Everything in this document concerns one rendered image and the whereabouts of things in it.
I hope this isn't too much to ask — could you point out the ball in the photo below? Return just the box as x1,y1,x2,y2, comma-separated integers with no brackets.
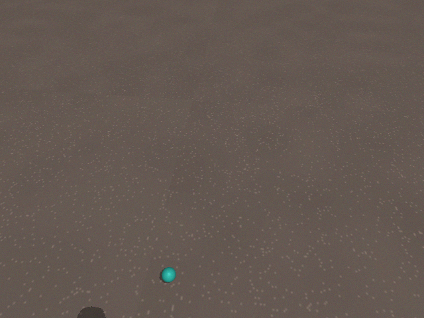
162,267,176,282

